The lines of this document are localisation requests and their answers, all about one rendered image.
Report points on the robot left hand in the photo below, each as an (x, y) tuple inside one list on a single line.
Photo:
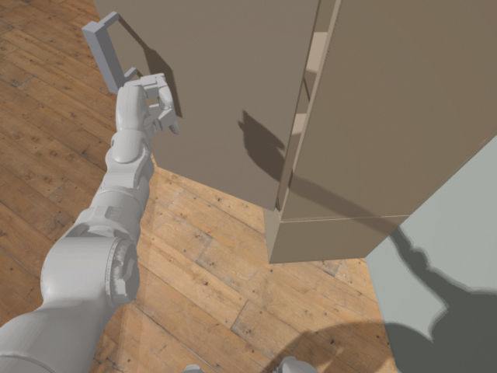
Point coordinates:
[(133, 113)]

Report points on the robot left forearm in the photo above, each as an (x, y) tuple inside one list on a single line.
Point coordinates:
[(118, 206)]

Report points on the handle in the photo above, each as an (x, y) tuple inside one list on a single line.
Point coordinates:
[(102, 49)]

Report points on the cupboard door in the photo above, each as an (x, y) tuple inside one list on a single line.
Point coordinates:
[(235, 69)]

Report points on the left robot shin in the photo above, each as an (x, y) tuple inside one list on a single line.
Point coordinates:
[(193, 366)]

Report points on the left robot upper arm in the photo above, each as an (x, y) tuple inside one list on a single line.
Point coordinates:
[(84, 281)]

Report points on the right robot shin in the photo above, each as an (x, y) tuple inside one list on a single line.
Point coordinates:
[(287, 359)]

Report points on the robot shin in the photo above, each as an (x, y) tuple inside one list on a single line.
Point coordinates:
[(193, 366), (287, 359)]

